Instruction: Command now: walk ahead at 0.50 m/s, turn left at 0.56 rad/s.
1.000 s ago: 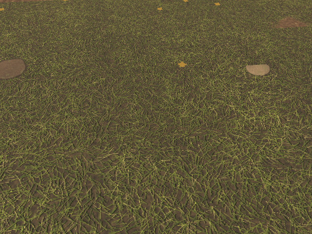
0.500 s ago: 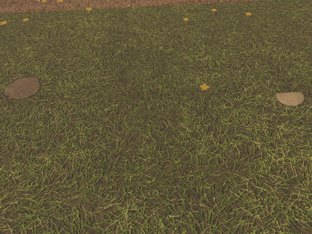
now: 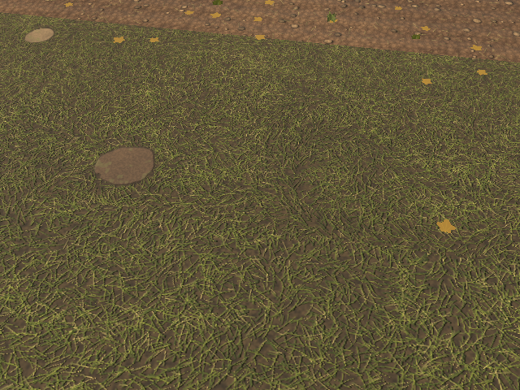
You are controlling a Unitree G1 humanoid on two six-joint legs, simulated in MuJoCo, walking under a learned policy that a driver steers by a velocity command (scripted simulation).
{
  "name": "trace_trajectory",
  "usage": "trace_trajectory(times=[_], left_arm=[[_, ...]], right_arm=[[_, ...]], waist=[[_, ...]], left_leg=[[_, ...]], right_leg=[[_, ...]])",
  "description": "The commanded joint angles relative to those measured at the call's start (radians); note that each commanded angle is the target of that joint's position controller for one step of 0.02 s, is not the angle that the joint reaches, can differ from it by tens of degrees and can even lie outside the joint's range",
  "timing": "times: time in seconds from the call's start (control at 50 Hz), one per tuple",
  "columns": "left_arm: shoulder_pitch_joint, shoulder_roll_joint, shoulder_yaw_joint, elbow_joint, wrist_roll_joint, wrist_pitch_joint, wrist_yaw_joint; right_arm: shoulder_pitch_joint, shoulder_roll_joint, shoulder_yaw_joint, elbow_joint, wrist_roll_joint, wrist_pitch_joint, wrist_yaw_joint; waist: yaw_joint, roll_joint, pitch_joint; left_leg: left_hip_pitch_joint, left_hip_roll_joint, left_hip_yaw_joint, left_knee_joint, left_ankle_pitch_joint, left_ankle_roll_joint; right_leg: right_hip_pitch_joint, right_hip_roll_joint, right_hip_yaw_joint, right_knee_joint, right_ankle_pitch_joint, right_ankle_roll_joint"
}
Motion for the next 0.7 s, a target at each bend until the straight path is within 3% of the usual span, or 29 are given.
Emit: trace_trajectory(times=[0.02, 0.04, 0.06, 0.1, 0.14, 0.18, 0.2, 0.22, 0.26, 0.28, 0.3, 0.32, 0.34, 0.36, 0.38, 0.4, 0.42, 0.46, 0.48, 0.52, 0.54, 0.56, 0.58, 0.6, 0.64, 0.66, 0.7], left_arm=[[-0.097, 0.042, 0.004, -0.129, 0.009, -0.014, 0.035], [-0.072, -0.001, -0.006, -0.130, 0.009, -0.004, 0.047], [-0.065, -0.001, -0.009, -0.134, 0.002, 0.005, 0.052], [-0.091, 0.034, -0.006, -0.148, -0.025, 0.017, 0.058], [-0.191, 0.022, -0.018, -0.193, -0.022, 0.025, 0.050], [-0.243, -0.002, -0.032, -0.214, -0.029, 0.016, 0.041], [-0.232, 0.026, -0.025, -0.211, -0.035, 0.005, 0.044], [-0.123, 0.049, -0.015, -0.183, -0.017, -0.011, 0.050], [0.175, 0.147, 0.032, -0.123, -0.016, -0.037, 0.070], [0.317, 0.237, 0.048, -0.093, -0.032, -0.047, 0.088], [0.316, 0.285, 0.036, -0.115, -0.009, -0.057, 0.074], [0.249, 0.274, 0.039, -0.125, -0.005, -0.053, 0.036], [0.060, 0.198, 0.034, -0.154, -0.027, -0.050, 0.020], [-0.069, 0.081, 0.002, -0.190, -0.060, -0.043, 0.021], [-0.175, -0.006, -0.027, -0.230, -0.059, -0.044, 0.037], [-0.172, -0.025, -0.034, -0.216, -0.053, -0.045, 0.054], [-0.147, -0.023, -0.031, -0.203, -0.049, -0.046, 0.073], [-0.020, 0.036, -0.016, -0.141, -0.035, -0.059, 0.102], [0.051, 0.068, -0.008, -0.107, -0.020, -0.061, 0.104], [0.148, 0.099, -0.002, -0.052, -0.018, -0.057, 0.085], [0.089, 0.149, 0.026, -0.074, -0.108, -0.025, 0.052], [0.043, 0.172, 0.033, -0.090, -0.113, -0.009, 0.039], [0.060, 0.179, 0.042, -0.086, -0.091, -0.005, 0.038], [0.054, 0.157, 0.038, -0.090, -0.084, 0.003, 0.042], [0.045, 0.152, 0.042, -0.097, -0.066, 0.018, 0.052], [0.039, 0.160, 0.043, -0.102, -0.065, 0.026, 0.056], [0.035, 0.203, 0.055, -0.098, -0.060, 0.043, 0.064]], right_arm=[[0.137, -0.038, -0.005, 0.025, 0.021, -0.020, -0.001], [0.101, -0.011, 0.010, 0.005, 0.013, -0.019, 0.008], [0.090, -0.014, 0.012, -0.010, 0.007, -0.022, 0.014], [0.061, -0.080, -0.002, -0.039, 0.000, -0.033, 0.027], [0.106, -0.114, -0.009, -0.046, -0.014, -0.029, 0.041], [0.170, -0.141, -0.017, -0.052, -0.029, -0.013, 0.059], [0.173, -0.147, -0.023, -0.064, -0.032, -0.008, 0.066], [0.145, -0.145, -0.018, -0.096, -0.051, -0.007, 0.064], [-0.003, -0.139, -0.016, -0.177, -0.049, -0.023, 0.062], [0.035, -0.020, 0.013, -0.175, -0.022, -0.041, 0.084], [0.200, 0.077, 0.034, -0.160, 0.008, -0.049, 0.077], [0.374, 0.053, 0.019, -0.131, 0.005, -0.051, 0.053], [0.300, -0.069, -0.005, -0.111, -0.014, -0.031, 0.030], [0.217, -0.081, 0.003, -0.115, -0.040, -0.006, 0.004], [0.176, -0.040, 0.018, -0.110, -0.059, 0.014, -0.008], [0.146, 0.015, 0.039, -0.119, -0.070, 0.026, -0.005], [0.104, 0.024, 0.046, -0.129, -0.061, 0.029, 0.013], [0.048, 0.001, 0.044, -0.146, -0.019, 0.021, 0.053], [0.034, -0.017, 0.037, -0.146, -0.016, 0.018, 0.067], [-0.024, -0.010, 0.037, -0.168, -0.020, 0.019, 0.081], [-0.136, 0.006, 0.031, -0.206, 0.043, 0.084, 0.043], [-0.108, 0.000, 0.033, -0.206, 0.044, 0.125, 0.033], [-0.040, -0.030, 0.016, -0.168, 0.026, 0.146, 0.031], [-0.050, -0.050, 0.006, -0.176, 0.019, 0.157, 0.028], [-0.110, -0.063, -0.002, -0.191, 0.003, 0.162, 0.022], [-0.114, -0.061, -0.003, -0.200, -0.004, 0.162, 0.016], [-0.015, -0.071, -0.014, -0.165, 0.000, 0.158, 0.008]], waist=[[-0.016, 0.067, 0.009], [0.028, 0.056, 0.029], [0.042, 0.044, 0.029], [0.048, 0.042, 0.034], [0.019, 0.047, 0.047], [-0.005, 0.109, 0.031], [0.007, 0.089, 0.031], [0.053, 0.066, 0.011], [0.230, 0.000, -0.014], [0.262, -0.128, -0.110], [0.130, -0.176, -0.183], [0.048, -0.259, -0.183], [0.022, -0.120, 0.008], [0.020, -0.008, -0.029], [-0.005, 0.006, -0.033], [-0.014, -0.030, 0.003], [0.006, -0.036, 0.016], [0.065, -0.025, 0.025], [0.087, -0.008, 0.029], [0.105, -0.042, 0.029], [0.065, -0.042, 0.122], [0.039, -0.080, 0.102], [0.024, -0.105, 0.049], [0.017, -0.115, 0.051], [0.028, -0.111, 0.071], [0.014, -0.108, 0.063], [-0.034, -0.120, -0.001]], left_leg=[[0.247, 0.259, -0.389, -0.271, 0.090, 0.242], [0.116, 0.252, -0.381, -0.305, 0.089, 0.241], [0.060, 0.238, -0.361, -0.329, 0.067, 0.238], [-0.063, 0.190, -0.290, -0.339, 0.045, 0.205], [-0.173, 0.131, -0.246, -0.326, 0.067, 0.171], [-0.213, 0.122, -0.258, -0.274, 0.071, 0.166], [-0.203, 0.137, -0.291, -0.238, 0.069, 0.167], [-0.291, 0.114, -0.279, -0.148, 0.100, 0.150], [-0.406, 0.057, -0.334, 0.099, 0.212, 0.107], [-0.373, -0.029, -0.277, 0.405, 0.009, 0.031], [-0.418, -0.103, -0.224, 0.798, -0.484, -0.035], [-0.592, -0.060, -0.239, 0.979, -0.501, -0.047], [-0.670, 0.046, -0.241, 1.088, -0.353, -0.060], [-0.589, 0.115, -0.193, 1.035, -0.239, -0.062], [-0.493, 0.170, -0.177, 0.931, -0.149, -0.089], [-0.429, 0.198, -0.154, 0.849, -0.121, -0.100], [-0.393, 0.208, -0.114, 0.794, -0.115, -0.113], [-0.422, 0.212, -0.061, 0.654, -0.021, -0.124], [-0.445, 0.209, -0.054, 0.562, 0.035, -0.128], [-0.440, 0.216, -0.029, 0.420, 0.085, -0.113], [-0.308, 0.175, -0.005, 0.398, 0.138, -0.067], [-0.228, 0.150, 0.043, 0.384, 0.147, -0.050], [-0.194, 0.154, 0.026, 0.476, 0.245, -0.018], [-0.230, 0.163, 0.007, 0.469, 0.234, -0.001], [-0.216, 0.151, 0.034, 0.399, 0.123, 0.022], [-0.128, 0.118, 0.076, 0.360, 0.034, 0.039], [0.106, 0.040, 0.125, 0.269, -0.092, 0.068]], right_leg=[[-0.391, -0.049, 0.106, 0.051, 0.041, -0.049], [-0.317, -0.051, 0.098, 0.017, 0.046, -0.043], [-0.300, -0.038, 0.078, -0.018, 0.065, -0.030], [-0.236, -0.018, 0.023, -0.162, 0.150, 0.011], [-0.117, 0.018, -0.025, -0.355, 0.265, 0.029], [-0.024, 0.061, -0.048, -0.384, 0.414, 0.040], [0.005, 0.070, -0.039, -0.415, 0.427, 0.044], [0.147, 0.102, -0.087, -0.291, 0.456, 0.048], [0.412, 0.113, -0.064, -0.363, 0.309, 0.021], [0.528, -0.119, 0.229, -0.594, 0.413, -0.145], [0.543, -0.335, 0.476, -0.564, 1.117, -0.364], [0.489, -0.477, 0.798, -0.687, 0.949, -0.530], [0.282, -0.452, 0.748, -0.756, 0.567, -0.479], [0.150, -0.378, 0.576, -0.788, 0.324, -0.392], [0.057, -0.284, 0.434, -0.843, 0.302, -0.331], [-0.002, -0.227, 0.324, -0.873, 0.335, -0.284], [-0.013, -0.198, 0.234, -0.899, 0.390, -0.262], [0.065, -0.175, 0.105, -0.905, 0.528, -0.257], [0.112, -0.165, 0.060, -0.883, 0.596, -0.254], [0.176, -0.188, 0.003, -0.896, 0.698, -0.254], [0.015, -0.204, -0.016, -0.909, 0.827, -0.176], [-0.016, -0.174, -0.099, -0.902, 0.820, -0.144], [0.040, -0.199, -0.118, -0.848, 0.807, -0.137], [0.088, -0.202, -0.138, -0.822, 0.774, -0.126], [0.147, -0.212, -0.172, -0.768, 0.809, -0.112], [0.139, -0.219, -0.206, -0.715, 0.954, -0.103], [0.113, -0.217, -0.240, -0.508, 1.134, -0.095]])
Keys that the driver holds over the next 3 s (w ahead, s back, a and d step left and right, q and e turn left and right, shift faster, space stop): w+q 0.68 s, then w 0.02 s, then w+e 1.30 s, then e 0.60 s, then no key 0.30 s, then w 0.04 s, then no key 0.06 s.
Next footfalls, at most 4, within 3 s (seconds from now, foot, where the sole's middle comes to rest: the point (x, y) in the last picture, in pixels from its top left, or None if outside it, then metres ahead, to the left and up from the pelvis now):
0.28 right None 0.28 -0.12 -0.77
0.72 left None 0.37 0.18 -0.77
1.28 right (227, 323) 0.80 0.12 -0.96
1.66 left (154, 271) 1.00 0.38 -0.96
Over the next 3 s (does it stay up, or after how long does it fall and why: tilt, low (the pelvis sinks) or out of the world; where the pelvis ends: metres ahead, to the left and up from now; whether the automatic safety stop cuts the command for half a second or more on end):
stays up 1.26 0.22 -0.37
